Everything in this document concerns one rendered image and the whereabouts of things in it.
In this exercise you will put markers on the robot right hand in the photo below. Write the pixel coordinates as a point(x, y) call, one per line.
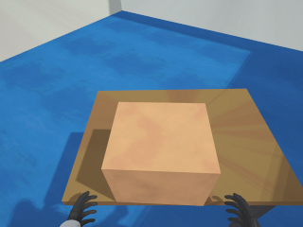
point(247, 217)

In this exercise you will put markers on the robot left hand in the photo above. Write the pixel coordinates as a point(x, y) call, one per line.
point(80, 205)

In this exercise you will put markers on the table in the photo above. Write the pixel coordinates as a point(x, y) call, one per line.
point(251, 162)

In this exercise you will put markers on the carton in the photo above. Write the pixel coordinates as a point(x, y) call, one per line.
point(161, 153)

